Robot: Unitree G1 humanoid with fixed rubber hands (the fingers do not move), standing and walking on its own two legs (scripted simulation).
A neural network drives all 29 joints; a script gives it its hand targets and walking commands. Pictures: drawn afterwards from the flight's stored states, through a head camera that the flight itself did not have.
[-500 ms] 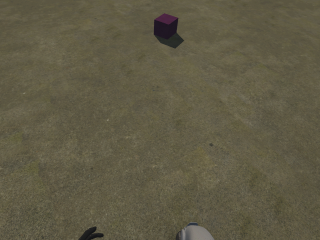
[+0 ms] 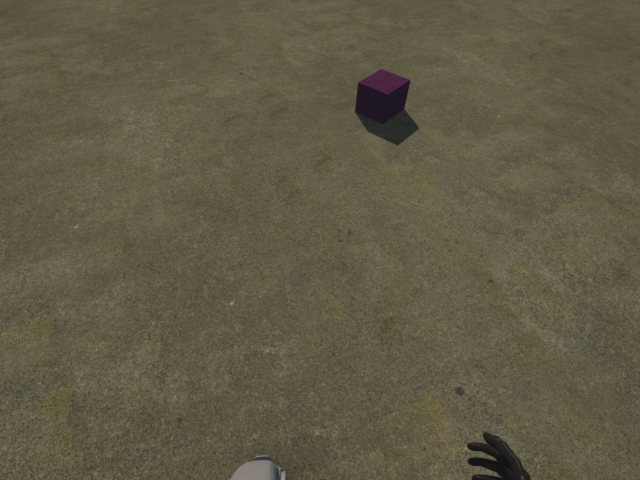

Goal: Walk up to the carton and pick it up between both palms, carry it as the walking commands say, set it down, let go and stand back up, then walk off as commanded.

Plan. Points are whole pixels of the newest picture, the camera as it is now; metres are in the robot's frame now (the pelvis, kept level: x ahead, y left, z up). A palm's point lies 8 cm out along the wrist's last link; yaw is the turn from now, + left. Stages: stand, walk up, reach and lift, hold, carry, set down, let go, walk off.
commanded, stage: walk up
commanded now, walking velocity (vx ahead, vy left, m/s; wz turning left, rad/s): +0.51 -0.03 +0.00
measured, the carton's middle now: (382, 96) +2.29 -0.11 -0.68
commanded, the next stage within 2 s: none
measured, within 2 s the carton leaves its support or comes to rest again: neither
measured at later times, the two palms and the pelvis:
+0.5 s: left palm (241, 333) +0.36 +0.19 -0.13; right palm out of the picture +0.13 -0.26 -0.12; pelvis +0.25 -0.03 +0.00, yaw -1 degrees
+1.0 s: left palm (256, 313) +0.40 +0.17 -0.12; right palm (495, 243) +0.63 -0.28 -0.12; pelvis +0.49 -0.06 +0.01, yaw -1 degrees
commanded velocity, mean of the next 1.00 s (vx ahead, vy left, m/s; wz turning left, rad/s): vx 0.50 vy -0.02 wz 0.00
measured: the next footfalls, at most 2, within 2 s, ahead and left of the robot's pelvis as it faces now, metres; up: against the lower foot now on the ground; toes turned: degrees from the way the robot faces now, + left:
left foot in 0.06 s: +0.19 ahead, +0.13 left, +0.00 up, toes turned +9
right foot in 0.56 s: +0.43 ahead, -0.19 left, +0.00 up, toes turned -11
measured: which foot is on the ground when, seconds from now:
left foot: up 0.00-0.04, down 0.06-0.58, up 0.60-1.00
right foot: down 0.00-0.10, up 0.12-0.54, down 0.56-1.00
